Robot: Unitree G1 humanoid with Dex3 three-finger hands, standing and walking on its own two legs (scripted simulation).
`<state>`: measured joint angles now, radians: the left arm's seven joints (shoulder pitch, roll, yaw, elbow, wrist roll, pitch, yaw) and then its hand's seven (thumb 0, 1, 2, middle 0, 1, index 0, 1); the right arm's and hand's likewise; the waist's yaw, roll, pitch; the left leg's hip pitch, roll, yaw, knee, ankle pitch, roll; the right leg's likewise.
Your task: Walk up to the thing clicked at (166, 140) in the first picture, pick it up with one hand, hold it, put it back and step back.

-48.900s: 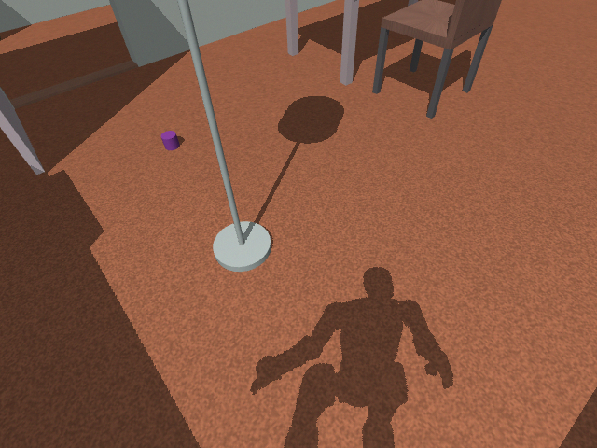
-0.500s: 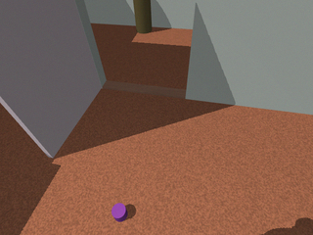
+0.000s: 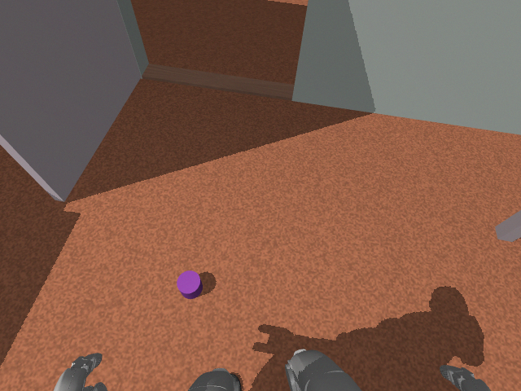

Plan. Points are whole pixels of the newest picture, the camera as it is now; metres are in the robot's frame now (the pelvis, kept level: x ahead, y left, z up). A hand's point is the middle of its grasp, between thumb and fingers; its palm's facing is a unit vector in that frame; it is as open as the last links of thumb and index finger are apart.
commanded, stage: step back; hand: left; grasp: from above
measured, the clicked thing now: (190, 284) +0.47 +0.24 -0.73
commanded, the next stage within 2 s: none
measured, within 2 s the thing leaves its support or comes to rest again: neither
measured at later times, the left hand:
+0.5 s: hand out of the picture +0.00 +0.25 -0.14, palm faces +0.01 -0.92 -0.40, open 7.3 cm
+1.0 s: hand out of the picture -0.22 +0.24 -0.15, palm faces -0.02 -0.92 -0.40, open 7.3 cm
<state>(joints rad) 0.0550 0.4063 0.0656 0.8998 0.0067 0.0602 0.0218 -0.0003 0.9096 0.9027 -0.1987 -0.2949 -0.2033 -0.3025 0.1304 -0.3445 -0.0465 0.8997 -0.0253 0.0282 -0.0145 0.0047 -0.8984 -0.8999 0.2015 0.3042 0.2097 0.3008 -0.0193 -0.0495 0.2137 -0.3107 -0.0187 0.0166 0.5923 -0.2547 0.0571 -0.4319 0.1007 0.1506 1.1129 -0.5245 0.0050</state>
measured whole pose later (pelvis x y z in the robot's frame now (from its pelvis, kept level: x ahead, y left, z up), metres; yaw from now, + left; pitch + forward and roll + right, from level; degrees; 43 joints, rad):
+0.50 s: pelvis -0.13 -0.01 -0.01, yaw +2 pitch -2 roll +0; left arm 0.12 0.37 0.07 0.77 0.03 0.04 0.01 0.00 0.90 0.90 -0.20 -0.30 -0.21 -0.30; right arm 0.19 -0.41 -0.05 0.89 -0.01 0.04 -0.02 0.00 -0.90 -0.90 0.20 0.30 0.21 0.30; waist 0.00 0.00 0.17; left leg -0.27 -0.04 -0.06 0.71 -0.42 0.00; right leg -0.35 -0.03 -0.02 0.65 -0.27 0.00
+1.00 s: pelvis -0.29 -0.03 -0.01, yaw -2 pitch -3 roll +0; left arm 0.22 0.36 0.07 0.86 0.04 0.05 -0.01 0.00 0.91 0.90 -0.20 -0.30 -0.21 -0.30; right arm 0.13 -0.41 -0.06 0.84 0.00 0.06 -0.01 0.00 -0.90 -0.90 0.20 0.30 0.21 0.30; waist 0.03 0.02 0.15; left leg -0.53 -0.09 -0.13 1.05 -0.45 0.00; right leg -0.27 -0.01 0.05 0.65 -0.33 0.00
